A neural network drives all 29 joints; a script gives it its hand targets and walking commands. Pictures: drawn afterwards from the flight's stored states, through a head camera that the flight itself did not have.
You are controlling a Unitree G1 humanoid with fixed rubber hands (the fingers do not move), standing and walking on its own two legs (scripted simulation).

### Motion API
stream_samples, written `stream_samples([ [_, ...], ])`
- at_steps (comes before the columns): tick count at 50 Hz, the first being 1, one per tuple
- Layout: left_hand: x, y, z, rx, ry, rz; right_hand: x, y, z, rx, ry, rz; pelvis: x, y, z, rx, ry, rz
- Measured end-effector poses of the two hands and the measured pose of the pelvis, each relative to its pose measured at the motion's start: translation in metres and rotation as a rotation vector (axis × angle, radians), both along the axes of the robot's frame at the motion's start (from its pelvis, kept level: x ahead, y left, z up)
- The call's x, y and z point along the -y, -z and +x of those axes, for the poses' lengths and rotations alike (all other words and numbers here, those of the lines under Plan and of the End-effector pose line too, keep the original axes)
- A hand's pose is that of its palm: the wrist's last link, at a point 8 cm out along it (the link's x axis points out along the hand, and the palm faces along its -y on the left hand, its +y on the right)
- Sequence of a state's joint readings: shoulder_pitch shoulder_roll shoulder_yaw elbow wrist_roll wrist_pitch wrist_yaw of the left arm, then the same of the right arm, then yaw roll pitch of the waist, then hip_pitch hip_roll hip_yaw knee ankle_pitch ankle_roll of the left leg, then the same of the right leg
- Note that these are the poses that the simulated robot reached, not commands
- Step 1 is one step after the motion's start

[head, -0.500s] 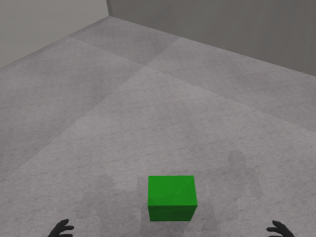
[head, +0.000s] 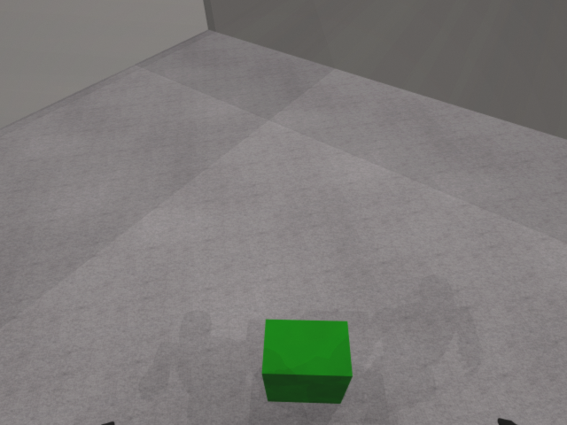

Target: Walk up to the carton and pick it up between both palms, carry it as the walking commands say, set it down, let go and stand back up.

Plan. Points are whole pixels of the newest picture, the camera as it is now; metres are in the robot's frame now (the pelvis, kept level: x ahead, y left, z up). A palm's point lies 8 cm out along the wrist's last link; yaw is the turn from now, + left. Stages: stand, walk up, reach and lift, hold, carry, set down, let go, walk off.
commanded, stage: walk up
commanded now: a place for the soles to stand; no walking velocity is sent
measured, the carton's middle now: (305, 363) +0.40 -0.02 -0.63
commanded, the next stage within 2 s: none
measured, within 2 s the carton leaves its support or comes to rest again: neither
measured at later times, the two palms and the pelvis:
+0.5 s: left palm out of the picture +0.10 +0.31 -0.11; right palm out of the picture +0.12 -0.31 -0.10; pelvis +0.01 +0.00 +0.00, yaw +1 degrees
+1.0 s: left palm out of the picture +0.09 +0.30 -0.12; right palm out of the picture +0.07 -0.36 -0.11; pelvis -0.02 -0.02 -0.02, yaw +1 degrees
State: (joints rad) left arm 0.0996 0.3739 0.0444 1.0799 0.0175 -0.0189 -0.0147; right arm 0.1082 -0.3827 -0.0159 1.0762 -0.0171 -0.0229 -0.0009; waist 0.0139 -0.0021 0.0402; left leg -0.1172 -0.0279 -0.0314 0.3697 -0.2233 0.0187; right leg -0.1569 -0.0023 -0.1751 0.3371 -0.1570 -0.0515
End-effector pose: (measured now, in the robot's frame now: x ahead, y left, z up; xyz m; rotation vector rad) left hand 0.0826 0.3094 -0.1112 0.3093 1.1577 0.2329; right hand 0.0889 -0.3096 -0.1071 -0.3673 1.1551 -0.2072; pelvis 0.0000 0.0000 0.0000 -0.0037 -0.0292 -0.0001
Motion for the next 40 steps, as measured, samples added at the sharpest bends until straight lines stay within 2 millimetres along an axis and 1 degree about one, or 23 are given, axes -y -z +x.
stream_samples([
  [5,0.001,-0.003,0.016,0.026,0.003,0.004,-0.001,0.001,0.012,0.013,-0.009,0.002,0.001,0.0,0.005,-0.001,-0.006,0.001],
  [10,0.001,-0.005,0.023,0.038,0.001,0.006,-0.002,0.001,0.023,0.021,-0.019,0.002,0.001,0.0,0.008,0.002,-0.009,0.002],
  [14,0.0,-0.005,0.024,0.038,-0.005,0.009,-0.002,0.001,0.028,0.022,-0.027,-0.001,0.001,0.001,0.01,0.004,-0.014,0.003],
  [22,0.0,-0.001,0.018,0.031,-0.019,0.003,-0.002,-0.002,0.034,0.027,-0.042,-0.007,0.002,0.001,0.01,0.009,-0.023,0.002],
  [27,-0.001,0.0,0.014,0.03,-0.022,0.0,-0.002,-0.003,0.033,0.023,-0.042,-0.013,0.001,0.002,0.008,0.011,-0.026,0.001],
  [34,-0.008,0.002,0.009,0.018,-0.025,0.003,-0.003,-0.005,0.029,0.034,-0.042,-0.025,-0.001,0.003,0.004,0.013,-0.025,0.0],
  [37,-0.011,0.004,0.007,0.0,-0.022,0.003,0.004,-0.006,0.023,0.04,-0.028,-0.055,0.0,0.005,-0.001,0.013,-0.016,0.002],
  [40,-0.01,0.007,0.005,-0.02,-0.007,0.003,0.017,-0.008,0.011,0.035,-0.01,-0.085,0.003,0.007,-0.007,0.01,-0.004,0.007],
])
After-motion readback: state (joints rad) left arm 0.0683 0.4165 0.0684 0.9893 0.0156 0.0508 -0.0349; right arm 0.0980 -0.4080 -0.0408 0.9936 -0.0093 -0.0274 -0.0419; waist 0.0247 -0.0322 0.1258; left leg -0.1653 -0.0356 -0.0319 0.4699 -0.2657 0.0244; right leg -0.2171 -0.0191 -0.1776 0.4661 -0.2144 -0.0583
